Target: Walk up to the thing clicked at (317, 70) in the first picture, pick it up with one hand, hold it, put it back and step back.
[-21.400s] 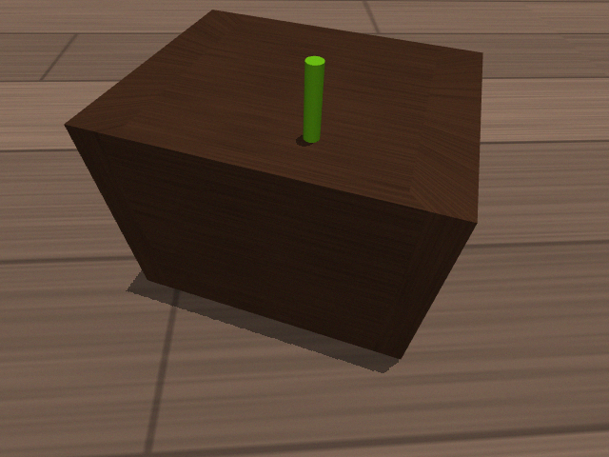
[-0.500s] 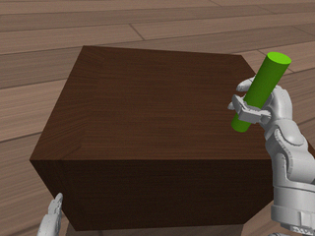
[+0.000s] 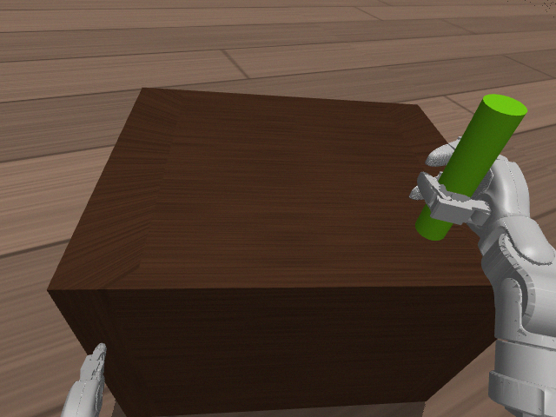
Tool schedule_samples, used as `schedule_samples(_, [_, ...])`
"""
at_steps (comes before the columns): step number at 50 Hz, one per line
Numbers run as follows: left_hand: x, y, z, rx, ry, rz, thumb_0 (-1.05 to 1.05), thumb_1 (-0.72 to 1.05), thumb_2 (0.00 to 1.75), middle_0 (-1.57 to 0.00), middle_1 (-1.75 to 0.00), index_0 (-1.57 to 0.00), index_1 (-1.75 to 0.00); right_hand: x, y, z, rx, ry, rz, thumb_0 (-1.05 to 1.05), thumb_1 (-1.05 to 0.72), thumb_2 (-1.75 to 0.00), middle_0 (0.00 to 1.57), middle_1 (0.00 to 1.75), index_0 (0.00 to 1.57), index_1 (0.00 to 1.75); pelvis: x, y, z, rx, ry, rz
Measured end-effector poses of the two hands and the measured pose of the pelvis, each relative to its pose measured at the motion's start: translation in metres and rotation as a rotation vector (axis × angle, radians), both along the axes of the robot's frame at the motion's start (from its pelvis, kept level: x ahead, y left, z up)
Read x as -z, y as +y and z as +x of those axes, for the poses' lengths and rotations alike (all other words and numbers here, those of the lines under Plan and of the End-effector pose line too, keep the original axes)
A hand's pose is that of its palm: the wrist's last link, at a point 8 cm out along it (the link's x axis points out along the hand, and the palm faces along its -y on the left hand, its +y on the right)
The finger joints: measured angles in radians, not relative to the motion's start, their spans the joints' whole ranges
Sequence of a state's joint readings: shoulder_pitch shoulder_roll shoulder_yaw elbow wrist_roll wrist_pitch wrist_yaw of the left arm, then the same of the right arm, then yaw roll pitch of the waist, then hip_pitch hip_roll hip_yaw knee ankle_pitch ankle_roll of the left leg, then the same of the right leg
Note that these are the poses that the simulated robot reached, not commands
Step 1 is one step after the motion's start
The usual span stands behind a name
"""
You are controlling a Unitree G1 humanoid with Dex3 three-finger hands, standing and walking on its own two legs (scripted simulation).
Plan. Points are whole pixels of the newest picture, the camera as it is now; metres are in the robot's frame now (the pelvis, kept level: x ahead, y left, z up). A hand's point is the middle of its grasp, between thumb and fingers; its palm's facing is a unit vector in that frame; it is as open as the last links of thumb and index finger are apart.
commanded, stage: hold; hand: right
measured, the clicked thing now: (461, 177) +0.34 -0.19 +0.24
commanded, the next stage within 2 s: none
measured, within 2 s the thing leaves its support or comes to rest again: neither
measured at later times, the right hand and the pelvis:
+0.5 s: hand (442, 185) +0.33 -0.17 +0.23, palm faces +0.07 +1.00 -0.03, open 5.1 cm; pelvis +0.00 +0.00 +0.00, yaw +0 degrees
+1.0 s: hand (438, 185) +0.34 -0.17 +0.23, palm faces +0.08 +1.00 -0.02, open 5.1 cm; pelvis +0.00 +0.00 +0.00, yaw +0 degrees
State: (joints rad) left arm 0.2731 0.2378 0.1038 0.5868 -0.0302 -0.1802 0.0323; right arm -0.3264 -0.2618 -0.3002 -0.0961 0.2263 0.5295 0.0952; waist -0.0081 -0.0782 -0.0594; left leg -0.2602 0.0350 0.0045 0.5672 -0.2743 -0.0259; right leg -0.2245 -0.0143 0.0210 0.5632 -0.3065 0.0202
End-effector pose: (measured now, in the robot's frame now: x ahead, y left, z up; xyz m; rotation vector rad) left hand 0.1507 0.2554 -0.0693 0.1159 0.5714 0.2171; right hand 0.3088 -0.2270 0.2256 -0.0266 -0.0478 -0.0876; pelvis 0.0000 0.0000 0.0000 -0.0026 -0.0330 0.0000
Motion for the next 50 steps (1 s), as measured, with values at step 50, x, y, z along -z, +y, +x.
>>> schedule_samples(50, [-0.0022,-0.0009,0.0081,0.003,-0.021,0.006,-0.02,-0.54,0.06,-0.05,-0.05,-0.05,-0.05,-0.0023,0.0047,0.0037,-0.009,0.008,0.007,-0.01,-0.19,-1.12,1.02,1.13,1.03,1.12,-0.0001,-0.0003,0.0046,0.003,0.002,0.001])
